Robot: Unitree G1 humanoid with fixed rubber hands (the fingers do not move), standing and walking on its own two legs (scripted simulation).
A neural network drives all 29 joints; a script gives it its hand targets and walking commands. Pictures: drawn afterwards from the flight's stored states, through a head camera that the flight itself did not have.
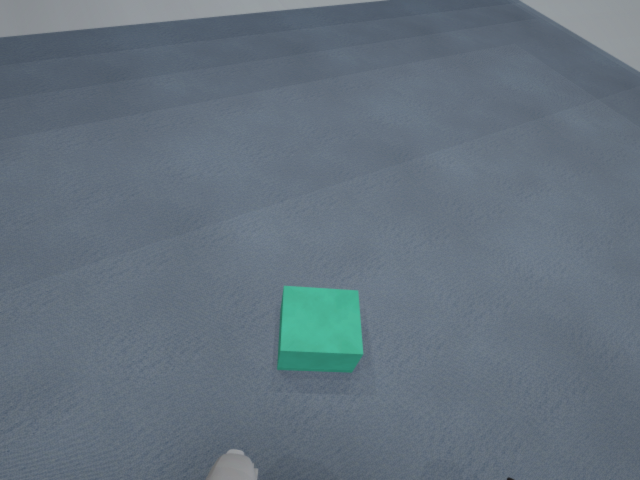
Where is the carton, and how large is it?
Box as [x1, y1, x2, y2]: [277, 286, 362, 372]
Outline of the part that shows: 284,286 280,311 277,369 351,372 362,355 357,290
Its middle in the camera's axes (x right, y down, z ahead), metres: -0.01 +0.29 +1.19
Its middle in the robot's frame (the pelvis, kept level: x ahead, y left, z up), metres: +0.60 -0.06 -0.65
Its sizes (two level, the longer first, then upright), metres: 0.232 0.204 0.155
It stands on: the floor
